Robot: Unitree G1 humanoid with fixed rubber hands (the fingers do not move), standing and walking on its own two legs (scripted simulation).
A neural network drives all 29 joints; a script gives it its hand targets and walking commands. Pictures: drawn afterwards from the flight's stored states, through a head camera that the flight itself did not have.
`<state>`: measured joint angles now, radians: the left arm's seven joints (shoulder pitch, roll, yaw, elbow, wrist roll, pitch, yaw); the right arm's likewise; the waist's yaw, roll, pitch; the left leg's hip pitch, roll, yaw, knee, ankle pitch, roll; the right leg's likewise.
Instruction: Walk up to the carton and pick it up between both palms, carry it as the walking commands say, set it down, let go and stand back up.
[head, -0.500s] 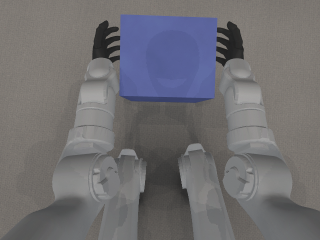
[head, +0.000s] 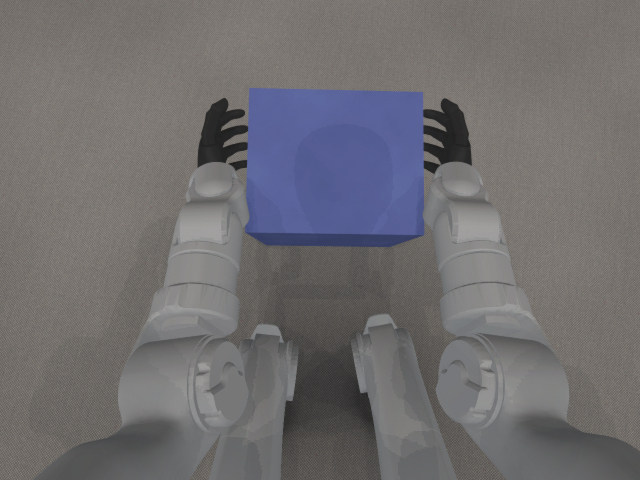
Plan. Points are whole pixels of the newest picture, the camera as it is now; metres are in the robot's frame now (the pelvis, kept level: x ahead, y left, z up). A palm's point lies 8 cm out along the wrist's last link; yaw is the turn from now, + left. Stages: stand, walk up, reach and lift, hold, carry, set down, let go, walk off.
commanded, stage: reach and lift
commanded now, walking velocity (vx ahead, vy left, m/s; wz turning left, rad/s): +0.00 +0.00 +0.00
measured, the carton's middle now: (331, 181) +0.49 -0.03 -0.14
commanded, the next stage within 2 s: none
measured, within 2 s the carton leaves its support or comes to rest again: neither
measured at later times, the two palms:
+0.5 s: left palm (193, 158) +0.47 +0.11 +0.01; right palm (472, 159) +0.45 -0.16 +0.01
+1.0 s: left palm (161, 141) +0.45 +0.12 +0.09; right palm (511, 142) +0.43 -0.16 +0.09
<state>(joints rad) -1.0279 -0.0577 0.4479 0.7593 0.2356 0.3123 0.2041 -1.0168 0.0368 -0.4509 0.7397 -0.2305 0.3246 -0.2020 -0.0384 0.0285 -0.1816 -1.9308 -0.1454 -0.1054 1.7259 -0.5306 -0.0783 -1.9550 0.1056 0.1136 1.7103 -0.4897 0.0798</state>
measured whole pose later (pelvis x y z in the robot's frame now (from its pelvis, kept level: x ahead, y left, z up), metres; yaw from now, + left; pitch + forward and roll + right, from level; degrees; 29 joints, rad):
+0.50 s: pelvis +0.02 +0.00 +0.06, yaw +0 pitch +38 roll +0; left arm -0.88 -0.10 0.42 0.75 0.23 0.29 0.22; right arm -0.87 0.08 -0.44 0.72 -0.23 0.30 -0.20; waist -0.03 0.03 -0.22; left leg -1.69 -0.14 -0.12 1.54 -0.51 -0.06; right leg -1.70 0.10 0.12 1.52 -0.48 0.08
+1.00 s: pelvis +0.04 +0.00 +0.13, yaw -1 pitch +32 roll +0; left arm -0.72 -0.13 0.40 0.72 0.25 0.26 0.18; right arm -0.70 0.11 -0.43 0.69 -0.23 0.26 -0.17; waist -0.03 0.02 -0.23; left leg -1.38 -0.13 -0.14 1.29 -0.47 -0.05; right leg -1.39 0.10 0.13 1.27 -0.43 0.06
